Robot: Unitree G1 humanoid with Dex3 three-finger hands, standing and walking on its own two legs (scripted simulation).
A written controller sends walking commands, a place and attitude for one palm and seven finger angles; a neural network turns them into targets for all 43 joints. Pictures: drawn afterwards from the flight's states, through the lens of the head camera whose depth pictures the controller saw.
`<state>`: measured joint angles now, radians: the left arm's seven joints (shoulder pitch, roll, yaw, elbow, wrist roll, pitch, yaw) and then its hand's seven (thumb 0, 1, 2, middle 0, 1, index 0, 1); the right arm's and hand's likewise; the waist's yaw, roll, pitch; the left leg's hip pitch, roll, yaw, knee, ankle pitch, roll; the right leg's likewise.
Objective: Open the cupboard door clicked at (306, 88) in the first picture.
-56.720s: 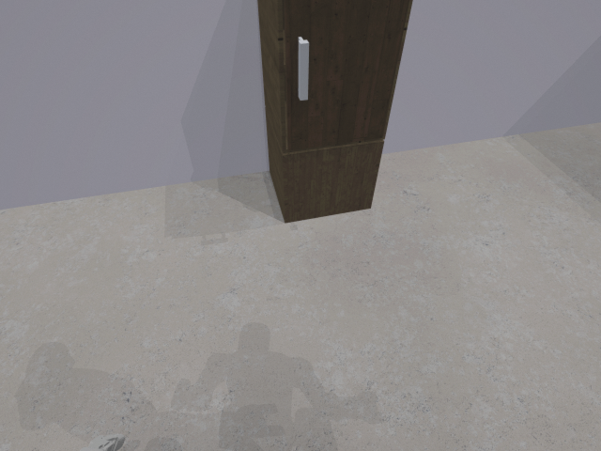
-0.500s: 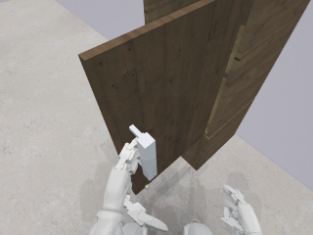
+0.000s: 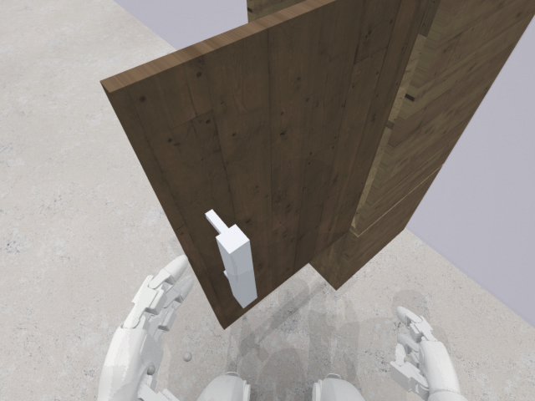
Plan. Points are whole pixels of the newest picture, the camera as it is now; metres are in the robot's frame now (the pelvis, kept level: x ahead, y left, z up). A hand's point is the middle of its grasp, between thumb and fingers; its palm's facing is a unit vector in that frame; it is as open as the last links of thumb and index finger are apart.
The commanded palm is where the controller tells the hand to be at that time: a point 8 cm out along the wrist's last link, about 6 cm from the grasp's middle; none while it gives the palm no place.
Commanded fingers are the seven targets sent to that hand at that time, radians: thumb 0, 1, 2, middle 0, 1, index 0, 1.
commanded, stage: slide the hand sideways off the handle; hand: left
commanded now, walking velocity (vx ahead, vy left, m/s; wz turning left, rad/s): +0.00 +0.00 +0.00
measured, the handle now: (230, 261) +0.29 +0.08 +0.07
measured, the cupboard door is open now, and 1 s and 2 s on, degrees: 89 89 89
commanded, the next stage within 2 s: draw the hand back to the body in 0.16 s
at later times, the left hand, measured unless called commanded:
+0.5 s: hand (135, 357) +0.16 +0.15 +0.11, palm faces -0.04 -1.00 -0.06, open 16.3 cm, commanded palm +0.13 +0.21 +0.11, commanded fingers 0.00 -0.50 0.30 -0.15 -0.30 -0.15 -0.30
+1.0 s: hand (41, 321) +0.18 +0.23 +0.16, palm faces +0.20 -0.92 -0.35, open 14.5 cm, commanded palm +0.14 +0.28 +0.20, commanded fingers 0.00 0.13 0.57 -0.17 -0.30 -0.17 -0.30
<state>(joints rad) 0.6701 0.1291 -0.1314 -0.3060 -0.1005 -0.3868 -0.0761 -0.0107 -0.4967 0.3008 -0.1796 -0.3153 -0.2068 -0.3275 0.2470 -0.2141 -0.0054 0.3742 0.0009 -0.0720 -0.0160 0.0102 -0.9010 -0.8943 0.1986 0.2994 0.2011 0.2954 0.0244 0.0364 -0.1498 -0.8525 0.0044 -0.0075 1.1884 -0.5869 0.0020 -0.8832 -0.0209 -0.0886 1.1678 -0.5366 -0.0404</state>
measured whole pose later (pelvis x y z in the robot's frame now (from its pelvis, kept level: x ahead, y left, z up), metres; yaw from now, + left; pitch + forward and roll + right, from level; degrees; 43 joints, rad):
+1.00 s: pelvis +0.02 +0.04 +0.06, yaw -1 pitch +3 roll -2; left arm 0.71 0.30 0.09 -0.53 -0.05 0.00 0.10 -0.01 -0.19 0.43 -0.16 -0.30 -0.16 -0.30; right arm 0.30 -0.21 0.05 0.44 0.03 -0.10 -0.11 0.01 -0.90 -0.89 0.20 0.30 0.20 0.30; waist 0.05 0.07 -0.11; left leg -0.44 -0.01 0.02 0.85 -0.47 0.05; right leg -0.45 -0.02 -0.06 0.78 -0.39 0.01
